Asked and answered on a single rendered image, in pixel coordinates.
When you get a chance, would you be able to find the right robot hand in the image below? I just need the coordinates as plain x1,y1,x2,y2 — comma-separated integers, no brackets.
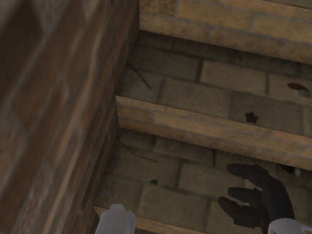
217,163,296,234

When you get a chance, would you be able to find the robot right forearm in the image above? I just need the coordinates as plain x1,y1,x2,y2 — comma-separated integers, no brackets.
267,217,306,234

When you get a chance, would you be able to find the left robot thigh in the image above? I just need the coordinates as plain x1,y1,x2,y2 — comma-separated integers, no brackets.
95,209,136,234

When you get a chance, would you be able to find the robot left shin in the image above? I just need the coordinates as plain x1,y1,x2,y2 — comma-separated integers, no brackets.
99,204,125,219

